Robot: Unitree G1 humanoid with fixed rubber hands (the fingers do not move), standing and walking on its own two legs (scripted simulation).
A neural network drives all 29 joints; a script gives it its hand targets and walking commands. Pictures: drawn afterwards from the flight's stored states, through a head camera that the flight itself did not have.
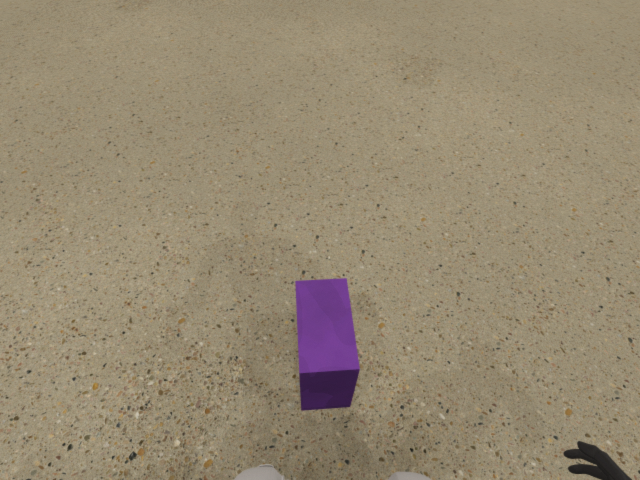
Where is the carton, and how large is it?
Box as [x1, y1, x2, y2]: [295, 278, 359, 410]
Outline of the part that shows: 346,278 295,281 301,410 349,406 359,367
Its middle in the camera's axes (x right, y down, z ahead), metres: +0.01 +0.31 +1.14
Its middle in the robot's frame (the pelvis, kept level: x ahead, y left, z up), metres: +0.56 +0.00 -0.60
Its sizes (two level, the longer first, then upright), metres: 0.269 0.148 0.297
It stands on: the floor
